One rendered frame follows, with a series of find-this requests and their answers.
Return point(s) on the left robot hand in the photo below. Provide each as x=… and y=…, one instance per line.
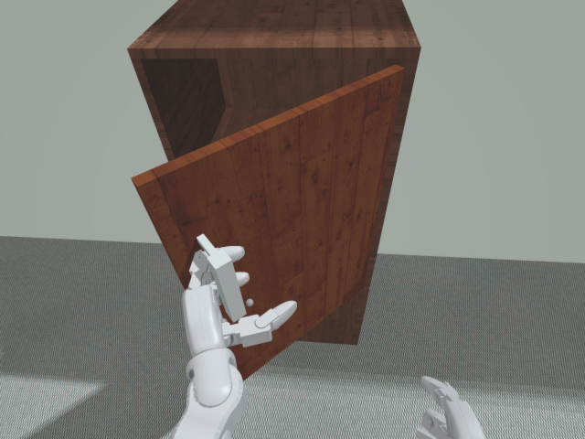
x=202, y=315

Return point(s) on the left robot forearm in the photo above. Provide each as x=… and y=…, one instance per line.
x=216, y=397

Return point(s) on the right robot hand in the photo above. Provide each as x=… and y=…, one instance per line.
x=459, y=421

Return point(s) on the cupboard door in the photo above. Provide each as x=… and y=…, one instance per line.
x=299, y=192

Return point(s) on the handle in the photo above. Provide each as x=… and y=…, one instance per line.
x=225, y=278

